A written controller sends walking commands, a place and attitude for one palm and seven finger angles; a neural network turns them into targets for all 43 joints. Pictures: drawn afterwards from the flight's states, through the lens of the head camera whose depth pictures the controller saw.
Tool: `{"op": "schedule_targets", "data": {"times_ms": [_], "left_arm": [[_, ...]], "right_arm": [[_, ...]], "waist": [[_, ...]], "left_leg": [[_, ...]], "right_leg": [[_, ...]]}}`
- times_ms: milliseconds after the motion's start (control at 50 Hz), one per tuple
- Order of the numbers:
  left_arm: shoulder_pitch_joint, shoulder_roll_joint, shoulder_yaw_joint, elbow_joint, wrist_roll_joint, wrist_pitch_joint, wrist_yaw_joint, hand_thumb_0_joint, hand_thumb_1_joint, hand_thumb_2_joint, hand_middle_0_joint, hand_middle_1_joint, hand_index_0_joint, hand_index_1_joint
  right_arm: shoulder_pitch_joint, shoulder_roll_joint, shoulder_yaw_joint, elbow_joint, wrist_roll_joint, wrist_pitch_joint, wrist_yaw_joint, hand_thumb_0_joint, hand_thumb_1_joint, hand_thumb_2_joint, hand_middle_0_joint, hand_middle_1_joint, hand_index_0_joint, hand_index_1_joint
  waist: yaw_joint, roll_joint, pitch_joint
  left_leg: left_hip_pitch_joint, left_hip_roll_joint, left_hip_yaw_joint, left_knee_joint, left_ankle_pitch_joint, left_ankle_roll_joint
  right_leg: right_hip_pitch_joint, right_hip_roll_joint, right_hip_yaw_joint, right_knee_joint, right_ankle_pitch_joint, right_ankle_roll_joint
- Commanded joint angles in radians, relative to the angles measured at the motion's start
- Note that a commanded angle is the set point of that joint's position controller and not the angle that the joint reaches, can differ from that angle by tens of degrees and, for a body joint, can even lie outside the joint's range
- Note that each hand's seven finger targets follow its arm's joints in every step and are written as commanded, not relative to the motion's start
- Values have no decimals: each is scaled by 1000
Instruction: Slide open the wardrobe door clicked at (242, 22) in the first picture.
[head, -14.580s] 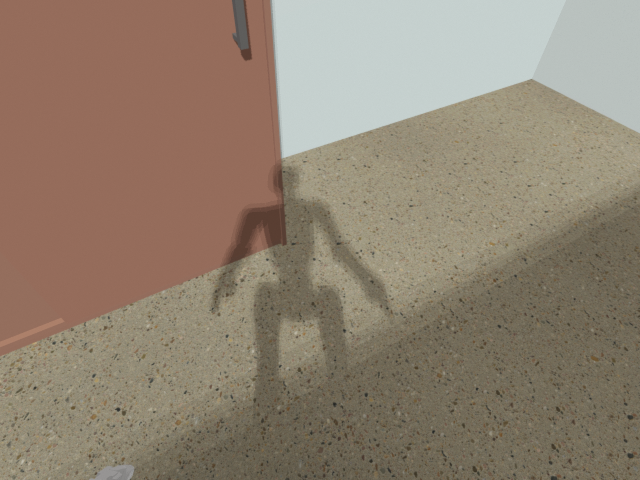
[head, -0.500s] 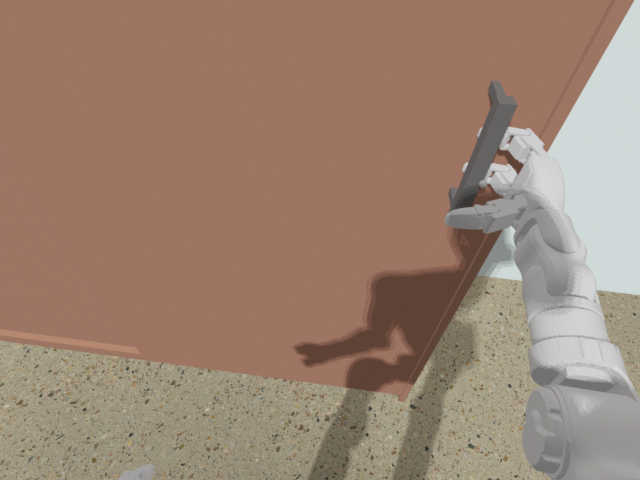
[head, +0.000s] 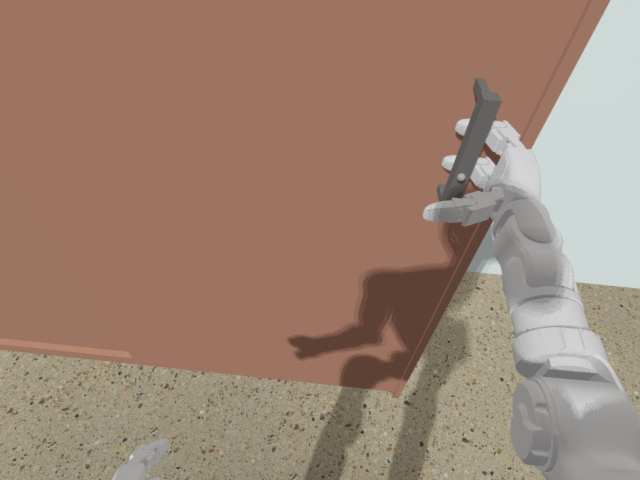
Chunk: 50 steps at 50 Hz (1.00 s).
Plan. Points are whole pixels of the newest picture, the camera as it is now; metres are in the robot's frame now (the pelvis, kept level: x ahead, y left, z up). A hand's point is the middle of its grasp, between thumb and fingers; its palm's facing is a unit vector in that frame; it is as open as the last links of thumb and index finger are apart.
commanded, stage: slide the fingers in behind the handle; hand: right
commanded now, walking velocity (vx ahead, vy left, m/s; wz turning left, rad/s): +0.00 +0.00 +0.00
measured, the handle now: (461, 154) +0.50 -0.13 +0.18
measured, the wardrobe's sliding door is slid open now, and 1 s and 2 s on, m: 0.00 0.00 0.00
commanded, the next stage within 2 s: grip the handle and tug to test in 0.20 s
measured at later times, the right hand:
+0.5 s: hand (463, 177) +0.44 -0.12 +0.19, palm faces +0.00 +1.00 +0.02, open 13.1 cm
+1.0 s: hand (462, 175) +0.44 -0.12 +0.19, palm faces -0.02 +1.00 +0.04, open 6.5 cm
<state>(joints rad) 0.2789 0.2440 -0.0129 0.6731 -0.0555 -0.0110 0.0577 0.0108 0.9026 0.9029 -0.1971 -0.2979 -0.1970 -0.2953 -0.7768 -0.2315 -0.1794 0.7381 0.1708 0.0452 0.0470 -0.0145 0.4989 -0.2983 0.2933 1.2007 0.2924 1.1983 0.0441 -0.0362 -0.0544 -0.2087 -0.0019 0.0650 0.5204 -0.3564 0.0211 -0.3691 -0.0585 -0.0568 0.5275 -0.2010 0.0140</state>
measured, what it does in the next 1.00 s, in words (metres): stands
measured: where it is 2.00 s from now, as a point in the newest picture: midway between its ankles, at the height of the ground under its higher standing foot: outside the picture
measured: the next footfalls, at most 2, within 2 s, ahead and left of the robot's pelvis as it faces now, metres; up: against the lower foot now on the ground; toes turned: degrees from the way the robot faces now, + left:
none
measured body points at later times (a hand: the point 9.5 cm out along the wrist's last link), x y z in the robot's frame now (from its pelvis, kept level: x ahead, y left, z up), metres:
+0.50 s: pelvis +0.00 +0.00 +0.00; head +0.00 +0.01 +0.45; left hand +0.09 +0.26 -0.12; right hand +0.43 -0.17 +0.19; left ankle -0.05 +0.10 -0.73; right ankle +0.04 -0.13 -0.73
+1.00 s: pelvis +0.01 +0.00 +0.00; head +0.01 +0.01 +0.45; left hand +0.11 +0.26 -0.11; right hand +0.44 -0.17 +0.19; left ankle -0.05 +0.10 -0.73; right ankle +0.04 -0.13 -0.73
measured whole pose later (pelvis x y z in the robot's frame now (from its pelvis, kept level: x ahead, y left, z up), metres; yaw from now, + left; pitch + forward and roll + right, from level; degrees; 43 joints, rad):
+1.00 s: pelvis +0.01 +0.00 +0.00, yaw +2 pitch +2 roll +0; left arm 0.29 0.25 -0.01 0.66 -0.06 0.01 0.05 0.01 0.90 0.90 -0.20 -0.30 -0.20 -0.30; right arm -0.68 -0.23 -0.21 0.61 0.18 0.09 0.05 0.00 -0.61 -0.77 0.34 1.33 0.33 1.30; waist 0.05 -0.03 -0.07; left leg -0.18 0.00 0.04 0.48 -0.35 0.02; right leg -0.33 -0.06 -0.08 0.50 -0.21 0.01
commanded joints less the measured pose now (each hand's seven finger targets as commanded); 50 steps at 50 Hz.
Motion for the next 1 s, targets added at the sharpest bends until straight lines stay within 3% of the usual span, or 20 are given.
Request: {"op": "schedule_targets", "data": {"times_ms": [0, 20, 40, 100, 120, 180, 240, 280, 300, 320, 360, 400, 460, 500, 560, 660, 800, 880, 900, 980], "left_arm": [[-7, 142, 46, -112, 2, -38, 12, 0, 900, 900, -200, -300, -200, -300], [-18, 141, 48, -118, -1, -37, 12, 0, 900, 900, -200, -300, -200, -300], [-24, 134, 45, -122, -3, -38, 11, 0, 900, 900, -200, -300, -200, -300], [-10, 137, 50, -117, -1, -44, 9, 0, 900, 900, -200, -300, -200, -300], [-18, 136, 50, -120, -5, -44, 7, 0, 900, 900, -200, -300, -200, -300], [-12, 133, 52, -112, -5, -49, 5, 0, 900, 900, -200, -300, -200, -300], [-10, 140, 51, -105, -2, -43, 11, 0, 900, 900, -200, -300, -200, -300], [-6, 137, 48, -102, 0, -42, 12, 0, 900, 900, -200, -300, -200, -300], [-2, 143, 51, -106, 2, -41, 13, 0, 900, 900, -200, -300, -200, -300], [-15, 137, 48, -115, 0, -41, 12, 0, 900, 900, -200, -300, -200, -300], [-13, 131, 52, -113, -1, -48, 8, 0, 900, 900, -200, -300, -200, -300], [-5, 139, 52, -110, 1, -46, 9, 0, 900, 900, -200, -300, -200, -300], [-19, 136, 49, -116, -6, -45, 9, 0, 900, 900, -200, -300, -200, -300], [-13, 143, 50, -113, -4, -42, 13, 0, 900, 900, -200, -300, -200, -300], [-21, 133, 50, -117, -6, -44, 9, 0, 900, 900, -200, -300, -200, -300], [-28, 133, 49, -127, -4, -41, 6, 0, 900, 900, -200, -300, -200, -300], [-32, 140, 50, -134, -2, -28, 9, 0, 900, 900, -200, -300, -200, -300], [-40, 136, 50, -142, -2, -25, 7, 0, 900, 900, -200, -300, -200, -300], [-39, 140, 52, -148, 2, -23, 8, 0, 900, 900, -200, -300, -200, -300], [-55, 130, 50, -158, -1, -15, 6, 0, 900, 900, -200, -300, -200, -300]], "right_arm": [[-481, -200, -61, -194, 7, -72, 1, 0, 500, -300, 300, 1200, 300, 1200], [-487, -220, -74, -223, 2, -76, 1, 0, 500, -300, 300, 1200, 300, 1200], [-489, -180, -38, -230, -1, -76, 4, 0, 500, -300, 300, 1200, 300, 1200], [-488, -171, -33, -243, -1, -83, -1, 0, 500, -300, 300, 1200, 300, 1200], [-494, -167, -26, -263, -1, -84, -1, 0, 500, -300, 300, 1200, 300, 1200], [-476, -139, -14, -260, 5, -71, -4, 0, 500, -300, 300, 1200, 300, 1200], [-484, -202, -65, -244, 0, -59, -16, 0, 500, -300, 300, 1200, 300, 1200], [-494, -201, -63, -222, -5, -56, -18, 0, 500, -300, 300, 1200, 300, 1200], [-479, -238, -89, -240, -9, -66, -23, 0, 453, -320, 305, 1207, 305, 1207], [-497, -213, -63, -268, -14, -73, -21, 0, 407, -340, 310, 1213, 310, 1213], [-498, -177, -39, -276, -11, -82, -18, 0, 313, -380, 320, 1227, 320, 1227], [-450, -203, -63, -253, -6, -81, -11, 0, 220, -420, 330, 1240, 330, 1240], [-448, -168, -35, -237, 6, -61, 3, 0, 80, -480, 345, 1260, 345, 1260], [-458, -203, -55, -236, 1, -59, 1, 0, -13, -520, 355, 1273, 355, 1273], [-491, -154, -20, -264, 2, -57, -2, 0, -153, -580, 370, 1293, 370, 1293], [-443, -151, -27, -285, 6, -55, -2, 0, -387, -680, 395, 1327, 395, 1327], [-370, -205, -73, -302, 7, -44, 1, 0, -713, -820, 430, 1373, 430, 1373], [-360, -204, -82, -347, 10, -30, 3, 0, -900, -900, 450, 1400, 450, 1400], [-315, -221, -100, -347, 11, -27, 3, 0, -900, -900, 450, 1400, 450, 1400], [-304, -202, -85, -413, 8, -11, 7, 0, -900, -900, 450, 1400, 450, 1400]], "waist": [[4, 110, -281], [-5, 78, -302], [-2, 45, -295], [6, 76, -292], [-1, 40, -301], [0, 46, -293], [-2, 78, -278], [2, 82, -256], [-6, 90, -278], [-7, 40, -301], [0, 28, -305], [-5, 67, -302], [2, 77, -251], [4, 89, -256], [3, 36, -276], [-7, 58, -291], [-20, 92, -291], [-27, 60, -306], [-37, 93, -316], [-38, 45, -311]], "left_leg": [[-57, -25, -34, -80, 438, -17], [-51, -22, -40, -74, 445, -15], [-59, -23, -38, -74, 434, -13], [-66, -29, -31, -78, 427, -12], [-72, -28, -35, -77, 427, -10], [-84, -33, -29, -80, 424, -10], [-67, -28, -35, -87, 414, -14], [-73, -27, -37, -92, 398, -16], [-48, -25, -40, -90, 408, -16], [-51, -24, -41, -84, 406, -12], [-69, -29, -37, -84, 414, -10], [-48, -30, -35, -85, 431, -11], [-70, -29, -37, -96, 416, -17], [-65, -27, -39, -100, 397, -19], [-82, -29, -35, -92, 402, -12], [-53, -29, -32, -83, 453, -11], [-8, -26, -35, -87, 493, -15], [-4, -26, -37, -83, 525, -12], [24, -24, -35, -82, 547, -16], [31, -23, -36, -75, 595, -14]], "right_leg": [[271, 54, 34, -1, 215, -66], [279, 53, 30, -4, 220, -64], [286, 55, 28, -6, 215, -62], [299, 51, 33, -1, 224, -65], [309, 50, 33, -4, 226, -62], [319, 49, 34, -4, 228, -60], [283, 50, 29, -14, 204, -64], [269, 51, 28, -17, 184, -64], [268, 51, 27, -14, 198, -67], [286, 52, 27, -19, 202, -63], [317, 49, 27, -11, 218, -61], [305, 49, 27, -8, 230, -64], [278, 52, 22, -18, 192, -64], [276, 51, 23, -16, 182, -67], [306, 51, 28, -14, 200, -62], [310, 52, 27, -12, 241, -63], [293, 52, 17, -14, 260, -66], [311, 53, 17, -15, 288, -64], [300, 53, 13, -14, 301, -66], [314, 54, 7, -17, 336, -63]]}}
